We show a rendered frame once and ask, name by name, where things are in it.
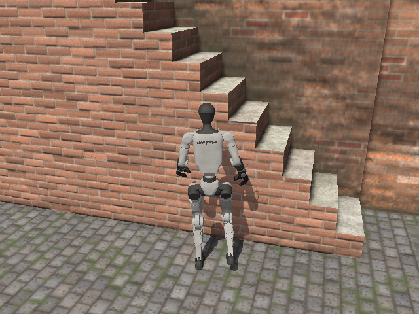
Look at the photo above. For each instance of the robot right upper arm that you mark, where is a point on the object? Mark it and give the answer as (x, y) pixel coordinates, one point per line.
(232, 147)

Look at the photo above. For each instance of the robot right forearm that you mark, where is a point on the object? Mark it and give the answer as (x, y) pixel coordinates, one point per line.
(241, 169)

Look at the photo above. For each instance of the right robot hand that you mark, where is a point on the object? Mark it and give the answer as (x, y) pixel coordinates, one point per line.
(245, 179)

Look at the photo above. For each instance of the robot left upper arm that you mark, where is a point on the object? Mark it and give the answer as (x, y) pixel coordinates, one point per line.
(184, 148)

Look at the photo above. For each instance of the robot left forearm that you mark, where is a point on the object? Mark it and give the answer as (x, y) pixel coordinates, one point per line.
(179, 169)

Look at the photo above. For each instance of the humanoid robot head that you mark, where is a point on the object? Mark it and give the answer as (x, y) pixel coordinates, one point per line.
(207, 112)

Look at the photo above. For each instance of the left robot hand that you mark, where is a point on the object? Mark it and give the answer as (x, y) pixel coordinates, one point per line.
(182, 174)

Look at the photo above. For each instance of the right robot foot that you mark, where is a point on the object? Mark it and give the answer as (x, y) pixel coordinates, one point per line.
(230, 259)

